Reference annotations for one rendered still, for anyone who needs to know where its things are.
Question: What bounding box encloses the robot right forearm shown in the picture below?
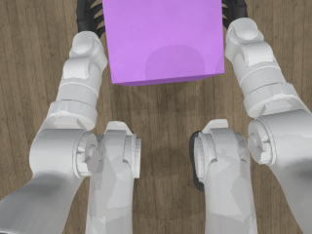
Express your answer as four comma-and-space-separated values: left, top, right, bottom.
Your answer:
224, 18, 312, 118

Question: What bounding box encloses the robot right hand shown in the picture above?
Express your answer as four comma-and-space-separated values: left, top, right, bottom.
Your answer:
221, 0, 248, 30

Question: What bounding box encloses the carton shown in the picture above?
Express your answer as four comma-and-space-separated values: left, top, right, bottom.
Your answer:
101, 0, 225, 87

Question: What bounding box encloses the robot left thigh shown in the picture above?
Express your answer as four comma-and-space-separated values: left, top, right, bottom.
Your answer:
85, 130, 141, 234

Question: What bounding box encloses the robot left forearm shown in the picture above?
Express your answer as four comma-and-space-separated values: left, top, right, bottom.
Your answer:
29, 30, 108, 170

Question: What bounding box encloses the robot left hand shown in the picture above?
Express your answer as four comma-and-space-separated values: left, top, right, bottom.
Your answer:
76, 0, 106, 39

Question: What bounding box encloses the robot right upper arm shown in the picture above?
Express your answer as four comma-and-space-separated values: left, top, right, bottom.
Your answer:
248, 109, 312, 234

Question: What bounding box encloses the robot left upper arm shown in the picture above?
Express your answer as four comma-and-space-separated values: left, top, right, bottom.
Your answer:
0, 129, 100, 234

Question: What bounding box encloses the right robot foot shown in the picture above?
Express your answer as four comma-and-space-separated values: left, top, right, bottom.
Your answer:
189, 131, 205, 192

